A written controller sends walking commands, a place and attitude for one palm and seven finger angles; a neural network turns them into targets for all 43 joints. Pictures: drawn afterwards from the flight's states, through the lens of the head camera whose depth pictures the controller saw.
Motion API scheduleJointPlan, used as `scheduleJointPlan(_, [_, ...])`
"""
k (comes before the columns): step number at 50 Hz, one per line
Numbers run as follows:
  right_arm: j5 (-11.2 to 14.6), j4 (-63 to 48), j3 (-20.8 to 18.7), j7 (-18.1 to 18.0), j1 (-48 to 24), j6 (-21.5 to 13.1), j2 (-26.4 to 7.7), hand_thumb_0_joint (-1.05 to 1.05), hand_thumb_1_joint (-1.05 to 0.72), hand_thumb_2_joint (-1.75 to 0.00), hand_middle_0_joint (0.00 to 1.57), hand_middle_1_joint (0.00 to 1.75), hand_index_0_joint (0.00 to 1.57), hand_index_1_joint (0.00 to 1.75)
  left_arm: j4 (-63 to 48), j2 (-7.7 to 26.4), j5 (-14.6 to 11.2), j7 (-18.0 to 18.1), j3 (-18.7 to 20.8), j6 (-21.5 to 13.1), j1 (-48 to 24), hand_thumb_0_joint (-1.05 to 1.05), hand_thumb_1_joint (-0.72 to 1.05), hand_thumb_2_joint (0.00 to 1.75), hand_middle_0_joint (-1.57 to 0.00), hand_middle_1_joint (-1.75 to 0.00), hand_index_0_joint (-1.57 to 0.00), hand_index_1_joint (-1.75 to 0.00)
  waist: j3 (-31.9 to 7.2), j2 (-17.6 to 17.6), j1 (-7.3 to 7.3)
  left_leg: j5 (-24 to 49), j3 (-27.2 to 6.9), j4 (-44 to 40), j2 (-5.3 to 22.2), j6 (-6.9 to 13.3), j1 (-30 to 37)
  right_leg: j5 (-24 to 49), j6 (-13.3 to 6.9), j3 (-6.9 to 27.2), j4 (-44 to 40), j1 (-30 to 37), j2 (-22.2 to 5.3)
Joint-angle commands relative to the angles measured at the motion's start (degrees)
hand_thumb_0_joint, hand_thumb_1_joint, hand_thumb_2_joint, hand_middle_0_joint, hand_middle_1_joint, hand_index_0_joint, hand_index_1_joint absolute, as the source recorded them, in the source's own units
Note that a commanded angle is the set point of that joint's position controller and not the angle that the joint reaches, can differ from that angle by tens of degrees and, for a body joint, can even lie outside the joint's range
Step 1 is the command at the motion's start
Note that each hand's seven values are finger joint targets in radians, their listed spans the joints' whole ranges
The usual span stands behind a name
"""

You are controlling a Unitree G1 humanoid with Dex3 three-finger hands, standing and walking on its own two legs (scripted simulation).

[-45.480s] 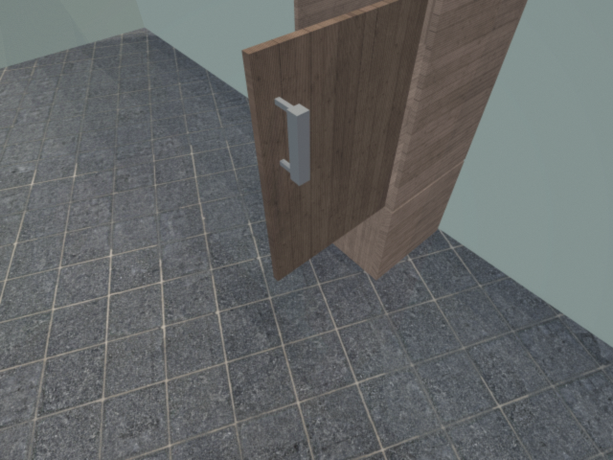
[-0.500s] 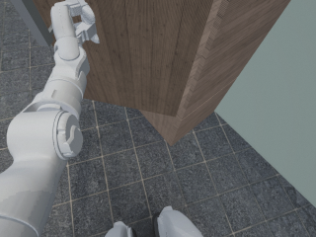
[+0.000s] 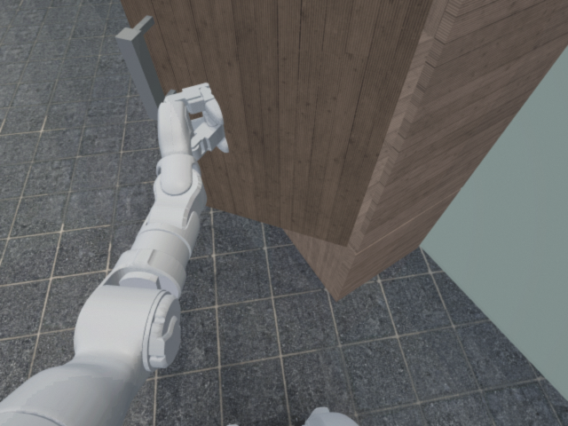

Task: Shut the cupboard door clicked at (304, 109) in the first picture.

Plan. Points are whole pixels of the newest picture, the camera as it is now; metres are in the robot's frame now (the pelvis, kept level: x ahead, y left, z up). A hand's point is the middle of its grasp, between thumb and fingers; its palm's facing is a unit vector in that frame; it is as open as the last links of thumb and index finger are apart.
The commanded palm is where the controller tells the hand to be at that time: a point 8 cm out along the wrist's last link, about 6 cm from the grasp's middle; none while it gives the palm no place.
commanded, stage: pull the fist back off the door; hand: left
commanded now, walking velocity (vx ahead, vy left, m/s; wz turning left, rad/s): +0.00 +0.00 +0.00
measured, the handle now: (153, 70) +0.63 +0.16 +0.12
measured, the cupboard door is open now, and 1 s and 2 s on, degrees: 39 39 39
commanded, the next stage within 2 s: draw the hand back to the body in 0.04 s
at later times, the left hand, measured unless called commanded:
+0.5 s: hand (155, 175) +0.41 +0.13 +0.13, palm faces +0.12 -0.99 +0.01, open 3.1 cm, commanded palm +0.37 +0.16 +0.15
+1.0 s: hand (13, 295) +0.26 +0.22 +0.17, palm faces +0.24 -0.93 -0.26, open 3.6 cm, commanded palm +0.22 +0.27 +0.18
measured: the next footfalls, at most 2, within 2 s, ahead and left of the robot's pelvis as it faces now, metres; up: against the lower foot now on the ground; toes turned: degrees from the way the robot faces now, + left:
none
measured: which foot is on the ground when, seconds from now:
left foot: down 0.00-1.00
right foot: down 0.00-1.00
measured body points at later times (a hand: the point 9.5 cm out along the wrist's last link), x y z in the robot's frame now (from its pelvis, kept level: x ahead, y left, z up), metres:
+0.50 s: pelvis +0.00 +0.01 +0.02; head +0.02 -0.01 +0.47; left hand +0.40 +0.18 +0.14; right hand +0.05 -0.24 -0.11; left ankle -0.02 +0.10 -0.71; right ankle +0.01 -0.06 -0.71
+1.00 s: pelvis -0.01 +0.03 +0.03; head -0.03 +0.00 +0.48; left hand +0.24 +0.27 +0.18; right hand +0.19 -0.17 -0.05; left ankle -0.02 +0.10 -0.71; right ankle +0.01 -0.06 -0.71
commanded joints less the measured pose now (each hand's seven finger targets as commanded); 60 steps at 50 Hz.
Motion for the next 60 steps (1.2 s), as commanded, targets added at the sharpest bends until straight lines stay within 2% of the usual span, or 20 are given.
scheduleJointPlan(1, [0.5, -1.2, -1.4, -0.5, 8.0, -0.5, -6.3, 0.0, -0.9, -0.9, 0.2, 0.3, 0.2, 0.3, -7.5, 6.6, 1.2, 1.2, -1.8, -1.3, -34.7, 0.0, 0.9, 0.9, -1.3, -1.5, -1.3, -1.5, -21.8, -3.9, -3.74, 15.2, -1.0, -3.2, -0.3, 0.7, 9.0, 21.1, 5.1, 4.1, -4.8, 15.1, -2.9])
scheduleJointPlan(5, [0.8, -2.4, -0.7, -1.1, 5.4, 0.4, -6.4, 0.0, -0.9, -0.9, 0.2, 0.3, 0.2, 0.3, -3.0, 7.8, 0.0, 2.8, 0.9, 2.7, -35.1, 0.0, 0.9, 0.9, -1.3, -1.5, -1.3, -1.5, -19.5, -7.7, -3.34, 11.3, -0.5, -4.8, -0.9, 0.8, 5.0, 19.0, 5.3, 5.2, -6.6, 17.8, -3.5])
scheduleJointPlan(8, [0.2, -2.7, -0.4, -1.2, 5.2, 0.1, -6.3, 0.0, -0.9, -0.9, 0.2, 0.3, 0.2, 0.3, -3.5, 10.9, -0.3, 3.3, 4.6, 0.7, -35.4, 0.0, 0.9, 0.9, -1.3, -1.5, -1.3, -1.5, -21.8, -5.8, -2.02, 13.8, -0.7, -4.2, -1.0, 0.7, 5.4, 21.9, 4.7, 5.2, -5.0, 19.4, -3.5])
scheduleJointPlan(11, [-0.3, -5.2, -0.6, -0.7, 4.8, -0.1, -6.1, 0.0, -0.9, -0.9, 0.2, 0.3, 0.2, 0.3, -7.8, 15.3, 1.0, 2.3, 9.1, -3.2, -22.2, 0.0, 0.9, 0.9, -1.3, -1.5, -1.3, -1.5, -28.5, -4.1, 3.14, 19.4, 0.0, -4.1, -1.1, 0.5, 6.6, 28.2, 4.0, 5.1, -2.5, 25.6, -3.6])
scheduleJointPlan(13, [0.1, -6.6, -0.7, -0.3, 3.9, 0.0, -5.6, 0.0, -0.9, -0.9, 0.2, 0.3, 0.2, 0.3, -12.4, 14.1, 2.1, 0.6, 7.2, -4.1, -15.1, 0.0, 0.9, 0.9, -1.3, -1.5, -1.3, -1.5, -29.4, -3.9, 4.4, 21.6, 0.8, -4.3, -0.8, 0.4, 7.2, 31.7, 4.0, 5.1, -2.0, 27.7, -3.7])
scheduleJointPlan(16, [1.5, -8.6, -1.2, -0.3, 2.2, 0.8, -5.7, 0.0, -0.9, -0.9, 0.2, 0.3, 0.2, 0.3, -19.3, 10.6, 1.2, -2.6, 3.5, -1.1, -5.7, 0.0, 0.9, 0.9, -1.3, -1.5, -1.3, -1.5, -27.1, -5.1, 5.25, 22.3, 1.5, -5.9, -0.3, 0.5, 9.4, 32.6, 4.2, 4.9, -3.9, 29.5, -3.4])
scheduleJointPlan(20, [3.8, -10.7, -1.2, -2.3, -3.0, 0.8, -5.5, 0.0, -0.9, -0.9, 0.2, 0.3, 0.2, 0.3, -36.4, 8.0, -5.7, -6.9, 0.9, 5.0, -5.3, 0.0, 0.9, 0.9, -1.3, -1.5, -1.3, -1.5, -21.9, -8.2, 4.85, 18.1, 1.6, -9.0, 0.2, 1.0, 13.3, 28.5, 5.7, 5.8, -9.4, 31.0, -3.6])
scheduleJointPlan(24, [4.3, -10.7, -0.5, -4.2, -7.1, -1.6, -4.0, 0.0, -0.9, -0.9, 0.2, 0.3, 0.2, 0.3, -52.0, 5.8, -6.9, -8.3, -3.4, 6.3, -3.5, 0.0, 0.9, 0.9, -1.3, -1.5, -1.3, -1.5, -19.9, -1.5, 5.15, 18.6, 0.5, -10.9, 0.7, 1.4, 20.7, 22.9, 4.4, 4.5, -11.1, 28.3, -3.2])
scheduleJointPlan(27, [4.7, -10.0, 0.3, -4.9, -9.6, -2.7, -3.5, 0.0, -0.9, -0.9, 0.2, 0.3, 0.2, 0.3, -53.7, 5.6, -5.5, -8.5, -5.1, 8.2, 4.8, 0.0, 0.9, 0.9, -1.3, -1.5, -1.3, -1.5, -13.8, 1.2, 5.77, 15.9, -0.4, -12.7, 0.9, 1.1, 21.8, 16.9, 3.8, 3.7, -12.3, 25.0, -3.3])
scheduleJointPlan(31, [5.5, -10.6, 1.3, -5.6, -13.2, -2.2, -4.0, 0.0, -0.9, -0.9, 0.2, 0.3, 0.2, 0.3, -49.9, 7.3, -6.7, -9.3, -2.4, 16.2, 17.8, 0.0, 0.9, 0.9, -1.22, -1.41, -1.22, -1.41, -7.1, -4.0, 8.19, 9.9, -1.0, -15.9, 0.7, 0.6, 19.4, 8.3, 3.7, 3.7, -15.6, 26.0, -4.0])
scheduleJointPlan(33, [5.8, -12.1, 2.0, -6.1, -15.8, -1.6, -3.7, 0.0, -0.9, -0.9, 0.2, 0.3, 0.2, 0.3, -53.2, 7.6, -7.9, -10.1, -1.7, 20.2, 19.7, 0.0, 0.9, 0.9, -1.16, -1.35, -1.16, -1.35, -6.6, -6.3, 8.95, 8.5, -0.9, -17.1, 0.4, 0.6, 19.5, 6.0, 3.8, 3.7, -16.8, 27.6, -4.5])
scheduleJointPlan(34, [5.2, -12.9, 2.2, -6.3, -17.3, -1.3, -2.2, 0.0, -0.9, -0.9, 0.2, 0.3, 0.2, 0.3, -61.8, 10.7, -3.9, -9.3, -6.2, 15.3, 19.1, 0.0, 0.9, 0.9, -1.13, -1.32, -1.13, -1.32, -4.2, -7.2, 6.94, 8.6, -0.9, -18.7, 0.7, 0.6, 19.8, 4.8, 4.7, 6.3, -19.1, 28.6, -6.0])
scheduleJointPlan(35, [4.9, -12.3, 2.1, -6.5, -18.0, -0.7, -2.3, 0.0, -0.9, -0.9, 0.2, 0.3, 0.2, 0.3, -58.7, 12.8, -3.7, -8.5, -2.6, 14.3, 24.7, 0.0, 0.9, 0.9, -1.11, -1.29, -1.11, -1.29, -3.0, -9.4, 7.88, 7.5, -1.2, -19.1, 1.0, 0.6, 19.0, 3.0, 4.8, 6.6, -19.9, 29.8, -6.0])
scheduleJointPlan(36, [5.0, -12.8, 2.4, -6.5, -18.8, -0.2, -2.3, 0.0, -0.9, -0.9, 0.2, 0.3, 0.2, 0.3, -59.9, 12.8, -3.9, -8.5, -2.8, 14.1, 27.1, 0.0, 0.9, 0.9, -1.08, -1.26, -1.08, -1.26, -2.3, -8.9, 8.45, 7.0, -1.2, -19.6, 0.9, 0.7, 18.7, 1.5, 4.7, 6.8, -20.5, 30.9, -6.3])
scheduleJointPlan(38, [4.7, -13.3, 2.8, -6.7, -19.8, 0.4, -1.7, 0.0, -0.9, -0.9, 0.2, 0.3, 0.2, 0.3, -65.3, 13.9, -3.5, -8.2, -2.4, 13.6, 28.6, 0.0, 0.9, 0.9, -1.02, -1.2, -1.02, -1.2, -3.2, -6.0, 8.47, 8.4, -1.3, -20.8, 1.2, 0.7, 21.7, 3.3, 4.3, 6.4, -21.0, 32.5, -6.2])
scheduleJointPlan(41, [4.3, -13.3, 3.2, -6.9, -20.1, 0.7, -1.6, 0.0, -0.9, -0.9, 0.2, 0.3, 0.2, 0.3, -71.5, 14.9, -2.8, -7.8, -2.0, 13.3, 30.6, 0.0, 0.9, 0.9, -0.94, -1.11, -0.94, -1.11, -3.2, 2.7, 8.42, 10.3, -1.7, -22.5, 1.4, 0.2, 24.7, 6.3, 3.4, 5.3, -21.5, 33.5, -5.6])
scheduleJointPlan(45, [3.7, -13.4, 3.7, -6.9, -20.2, -0.2, -1.4, 0.0, -0.9, -0.9, 0.2, 0.3, 0.2, 0.3, -78.7, 14.6, -1.8, -7.1, -2.5, 13.2, 33.8, 0.0, 0.9, 0.9, -0.83, -0.99, -0.83, -0.99, -3.4, 6.4, 8.13, 12.2, -3.0, -24.6, 1.7, -0.4, 28.6, 8.7, 2.9, 3.7, -22.1, 33.7, -4.6])
scheduleJointPlan(53, [2.9, -13.1, 3.1, -6.8, -20.3, -0.5, -2.1, 0.0, -0.9, -0.9, 0.2, 0.3, 0.2, 0.3, -82.2, 16.4, -1.9, -6.5, 2.8, 13.6, 53.7, 0.0, 0.9, 0.9, -0.61, -0.75, -0.61, -0.75, -0.7, -3.2, 9.74, 17.7, -3.5, -25.6, 2.0, -0.8, 28.0, 12.6, 3.2, 2.5, -22.3, 36.6, -4.3])
scheduleJointPlan(55, [3.0, -13.0, 2.8, -6.7, -20.5, -0.3, -2.1, 0.0, -0.9, -0.9, 0.2, 0.3, 0.2, 0.3, -83.9, 18.0, -2.0, -6.5, 5.8, 13.5, 57.8, 0.0, 0.9, 0.9, -0.56, -0.69, -0.56, -0.69, -1.4, -3.7, 10.23, 18.9, -3.3, -25.2, 2.0, -0.9, 28.0, 13.6, 3.2, 2.6, -22.2, 37.4, -4.4])
scheduleJointPlan(60, [2.9, -12.9, 2.2, -6.6, -20.5, -0.9, -1.8, 0.0, -0.9, -0.9, 0.2, 0.3, 0.2, 0.3, -89.7, 21.7, -2.2, -6.1, 12.0, 12.6, 65.5, 0.0, 0.9, 0.9, -0.42, -0.54, -0.42, -0.54, -2.1, 1.8, 11.25, 22.5, -3.0, -24.1, 2.0, -1.5, 27.3, 16.3, 3.1, 2.9, -21.4, 38.7, -4.7])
